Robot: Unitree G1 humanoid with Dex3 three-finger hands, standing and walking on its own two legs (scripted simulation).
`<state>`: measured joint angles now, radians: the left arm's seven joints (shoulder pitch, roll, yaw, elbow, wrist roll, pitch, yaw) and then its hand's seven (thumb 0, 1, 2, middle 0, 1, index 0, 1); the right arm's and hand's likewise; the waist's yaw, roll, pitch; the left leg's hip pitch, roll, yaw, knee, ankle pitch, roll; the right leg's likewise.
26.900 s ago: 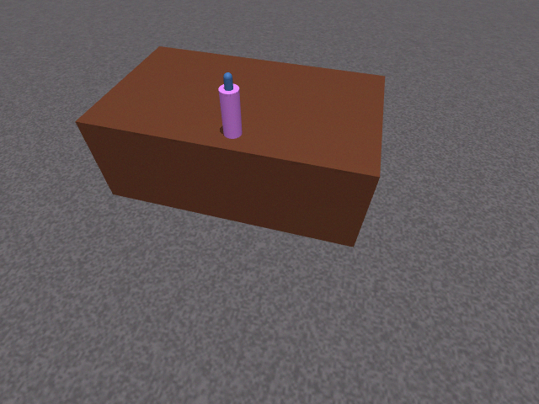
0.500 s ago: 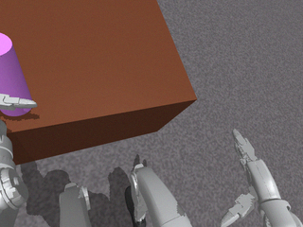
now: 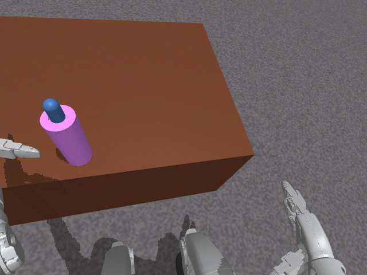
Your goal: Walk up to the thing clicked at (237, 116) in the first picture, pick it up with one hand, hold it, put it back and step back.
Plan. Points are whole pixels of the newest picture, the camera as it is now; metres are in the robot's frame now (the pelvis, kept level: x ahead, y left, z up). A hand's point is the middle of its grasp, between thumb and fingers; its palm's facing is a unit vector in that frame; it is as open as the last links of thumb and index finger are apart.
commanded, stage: home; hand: left
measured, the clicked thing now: (67, 133) +0.49 +0.21 -0.08
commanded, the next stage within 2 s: none
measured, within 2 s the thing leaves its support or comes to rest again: neither
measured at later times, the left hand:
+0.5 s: hand out of the picture +0.38 +0.32 +0.05, palm faces +0.34 -0.87 -0.36, open 17.0 cm
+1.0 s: hand (77, 265) +0.19 +0.15 +0.00, palm faces +0.14 -0.97 -0.20, open 17.5 cm
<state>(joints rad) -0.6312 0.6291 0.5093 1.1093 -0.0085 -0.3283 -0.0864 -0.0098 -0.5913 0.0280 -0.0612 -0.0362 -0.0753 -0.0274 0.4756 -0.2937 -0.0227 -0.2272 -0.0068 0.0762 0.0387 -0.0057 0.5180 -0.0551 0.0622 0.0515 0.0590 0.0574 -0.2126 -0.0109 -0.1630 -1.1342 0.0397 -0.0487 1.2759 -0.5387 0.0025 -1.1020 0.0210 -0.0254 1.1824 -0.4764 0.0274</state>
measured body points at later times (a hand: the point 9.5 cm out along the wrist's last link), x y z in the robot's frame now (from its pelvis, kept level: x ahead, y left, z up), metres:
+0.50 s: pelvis +0.03 +0.00 +0.06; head +0.08 +0.02 +0.51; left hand +0.35 +0.37 +0.07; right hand +0.20 -0.22 +0.03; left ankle +0.03 +0.11 -0.63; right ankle +0.05 -0.14 -0.63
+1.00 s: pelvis +0.03 -0.02 +0.06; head +0.05 -0.02 +0.51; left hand +0.18 +0.21 +0.02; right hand +0.20 -0.24 +0.03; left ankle +0.03 +0.11 -0.63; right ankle +0.05 -0.14 -0.63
